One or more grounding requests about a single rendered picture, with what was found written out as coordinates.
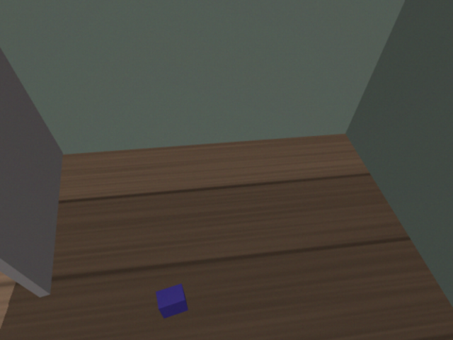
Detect carton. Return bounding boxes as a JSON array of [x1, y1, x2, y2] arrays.
[[156, 283, 188, 319]]

